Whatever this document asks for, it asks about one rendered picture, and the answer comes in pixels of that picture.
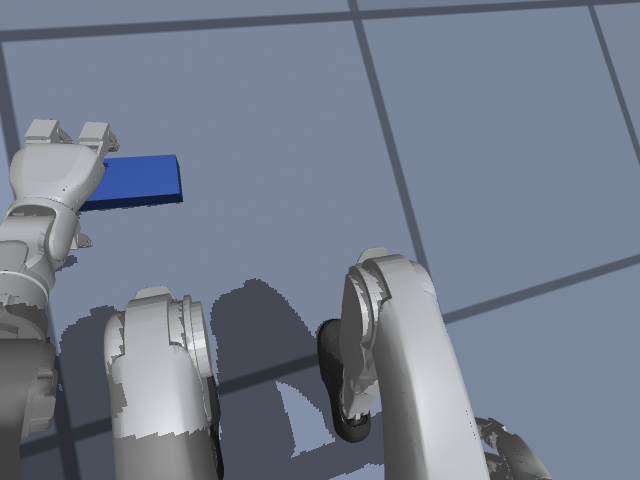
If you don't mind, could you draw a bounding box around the right robot hand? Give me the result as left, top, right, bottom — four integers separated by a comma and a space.
475, 417, 553, 480

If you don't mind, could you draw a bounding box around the left robot foot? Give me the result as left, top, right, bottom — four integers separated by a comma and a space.
207, 373, 224, 480

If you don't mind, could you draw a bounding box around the right robot foot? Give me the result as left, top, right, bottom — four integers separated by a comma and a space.
317, 319, 371, 443

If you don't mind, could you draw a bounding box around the carton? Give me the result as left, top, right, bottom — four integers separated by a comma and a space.
79, 155, 183, 211

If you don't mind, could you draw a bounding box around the left robot arm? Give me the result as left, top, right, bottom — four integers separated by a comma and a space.
0, 197, 78, 480

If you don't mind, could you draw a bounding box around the left robot hand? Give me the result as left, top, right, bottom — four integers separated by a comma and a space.
9, 119, 119, 250

